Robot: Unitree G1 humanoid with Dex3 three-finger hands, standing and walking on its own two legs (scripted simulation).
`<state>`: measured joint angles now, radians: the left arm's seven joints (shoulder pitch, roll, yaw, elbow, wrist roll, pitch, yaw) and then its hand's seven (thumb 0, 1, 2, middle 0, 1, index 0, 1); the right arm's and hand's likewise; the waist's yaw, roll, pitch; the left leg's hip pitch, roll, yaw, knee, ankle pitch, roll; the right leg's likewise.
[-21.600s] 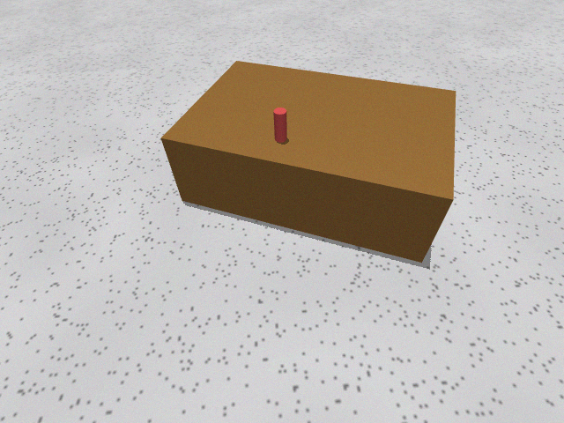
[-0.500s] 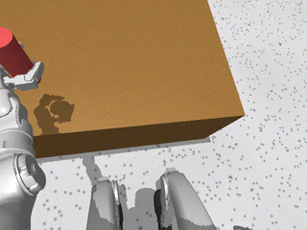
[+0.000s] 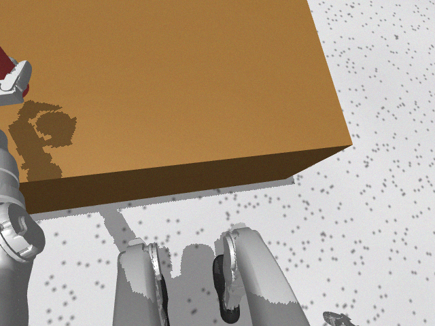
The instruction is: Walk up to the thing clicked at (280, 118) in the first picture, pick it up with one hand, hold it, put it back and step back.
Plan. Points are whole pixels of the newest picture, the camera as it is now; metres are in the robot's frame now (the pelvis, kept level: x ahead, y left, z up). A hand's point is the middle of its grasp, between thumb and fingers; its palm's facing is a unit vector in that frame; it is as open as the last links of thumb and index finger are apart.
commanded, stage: lower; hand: left
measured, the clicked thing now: out of the picture +0.54 +0.29 +0.03
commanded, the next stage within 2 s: loosen in 1.34 s
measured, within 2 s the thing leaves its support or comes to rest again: rests again in 1.32 s
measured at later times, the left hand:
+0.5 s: hand (17, 87) +0.55 +0.30 -0.06, palm faces +0.38 -0.93 +0.00, open 8.2 cm
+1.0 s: hand (24, 91) +0.56 +0.30 -0.09, palm faces +0.38 -0.93 -0.02, open 8.2 cm
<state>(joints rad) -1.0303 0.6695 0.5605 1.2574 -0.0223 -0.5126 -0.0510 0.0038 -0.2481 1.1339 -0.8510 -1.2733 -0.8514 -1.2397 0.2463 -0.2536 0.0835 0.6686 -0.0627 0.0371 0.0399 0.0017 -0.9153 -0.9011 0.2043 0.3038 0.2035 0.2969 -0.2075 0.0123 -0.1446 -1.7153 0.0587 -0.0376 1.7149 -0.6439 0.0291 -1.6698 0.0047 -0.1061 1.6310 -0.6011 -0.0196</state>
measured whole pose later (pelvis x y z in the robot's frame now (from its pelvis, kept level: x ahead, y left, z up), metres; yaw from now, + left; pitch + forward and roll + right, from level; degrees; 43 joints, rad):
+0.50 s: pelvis -0.02 +0.00 -0.06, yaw -1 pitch +38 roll -6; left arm -1.12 0.77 0.60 1.28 0.01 -0.49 -0.09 0.00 -0.24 1.14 -0.84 -1.28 -0.84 -1.25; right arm 0.22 -0.27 0.11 0.64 -0.08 0.05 0.04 0.00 -0.91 -0.90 0.20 0.30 0.20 0.30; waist -0.24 0.00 -0.12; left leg -1.93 0.06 -0.05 1.93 -0.67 0.03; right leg -1.89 0.00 -0.12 1.85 -0.63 -0.03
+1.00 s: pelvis -0.02 +0.00 -0.10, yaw -2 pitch +39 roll -7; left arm -1.18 0.83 0.59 1.25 0.04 -0.43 -0.08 0.00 -0.25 1.14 -0.85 -1.27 -0.85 -1.24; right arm 0.25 -0.28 0.14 0.63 -0.09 0.08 0.04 0.00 -0.89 -0.89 0.20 0.30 0.20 0.30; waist -0.26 0.00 -0.09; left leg -2.06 0.06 -0.06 2.06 -0.69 0.04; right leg -2.01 -0.01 -0.13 1.97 -0.64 -0.03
